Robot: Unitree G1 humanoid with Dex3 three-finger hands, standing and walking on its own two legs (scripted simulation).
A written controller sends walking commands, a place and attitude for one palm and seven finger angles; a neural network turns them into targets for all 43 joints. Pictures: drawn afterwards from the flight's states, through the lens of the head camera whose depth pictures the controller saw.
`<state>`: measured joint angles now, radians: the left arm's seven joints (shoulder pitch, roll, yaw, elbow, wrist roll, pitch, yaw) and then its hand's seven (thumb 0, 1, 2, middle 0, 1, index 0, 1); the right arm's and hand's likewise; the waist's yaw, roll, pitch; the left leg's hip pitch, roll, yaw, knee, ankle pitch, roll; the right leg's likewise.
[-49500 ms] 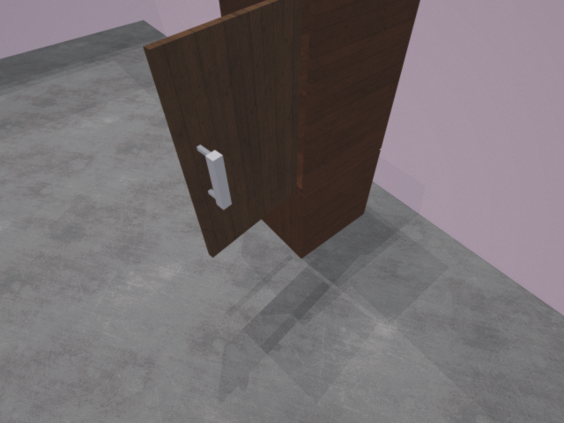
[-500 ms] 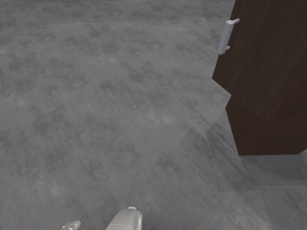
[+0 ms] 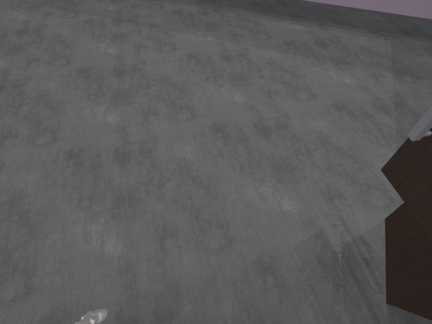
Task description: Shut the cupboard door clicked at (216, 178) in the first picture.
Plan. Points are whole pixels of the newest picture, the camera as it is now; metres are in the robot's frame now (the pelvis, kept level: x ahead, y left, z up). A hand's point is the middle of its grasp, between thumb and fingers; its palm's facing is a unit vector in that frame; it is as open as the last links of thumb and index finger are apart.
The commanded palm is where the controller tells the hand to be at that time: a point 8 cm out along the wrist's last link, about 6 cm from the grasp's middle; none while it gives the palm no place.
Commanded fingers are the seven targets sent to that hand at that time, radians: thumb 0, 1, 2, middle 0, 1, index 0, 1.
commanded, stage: walk to a spot facing it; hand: left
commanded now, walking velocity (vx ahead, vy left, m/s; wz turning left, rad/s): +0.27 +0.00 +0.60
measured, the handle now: out of the picture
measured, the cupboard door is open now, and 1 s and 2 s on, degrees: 33 33 33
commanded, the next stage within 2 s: turn to face it in 0.58 s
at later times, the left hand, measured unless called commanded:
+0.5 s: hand out of the picture +0.12 +0.26 -0.17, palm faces +0.35 -0.91 -0.22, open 7.4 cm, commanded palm none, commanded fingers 0.00 0.90 0.90 -0.20 -0.30 -0.20 -0.30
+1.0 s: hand (121, 233) +0.33 +0.25 -0.14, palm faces +0.42 -0.88 -0.22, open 7.2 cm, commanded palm none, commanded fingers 0.00 0.90 0.90 -0.20 -0.30 -0.20 -0.30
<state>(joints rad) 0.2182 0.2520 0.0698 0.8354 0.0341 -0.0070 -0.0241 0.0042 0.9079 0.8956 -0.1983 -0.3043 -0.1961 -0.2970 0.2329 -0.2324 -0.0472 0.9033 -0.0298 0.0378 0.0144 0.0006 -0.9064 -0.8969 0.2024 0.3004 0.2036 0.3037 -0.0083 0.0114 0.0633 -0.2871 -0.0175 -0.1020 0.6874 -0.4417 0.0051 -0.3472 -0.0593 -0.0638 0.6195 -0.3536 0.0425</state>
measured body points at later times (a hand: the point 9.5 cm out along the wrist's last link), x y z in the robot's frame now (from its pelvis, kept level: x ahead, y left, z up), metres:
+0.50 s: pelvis +0.16 +0.06 +0.00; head +0.21 +0.09 +0.45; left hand +0.10 +0.31 -0.15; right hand +0.34 -0.14 -0.12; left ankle +0.16 +0.15 -0.72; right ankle +0.16 -0.10 -0.64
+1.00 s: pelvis +0.34 +0.06 +0.02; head +0.38 +0.07 +0.47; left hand +0.30 +0.30 -0.13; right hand +0.48 -0.14 -0.14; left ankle +0.26 +0.17 -0.67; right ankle +0.41 -0.01 -0.72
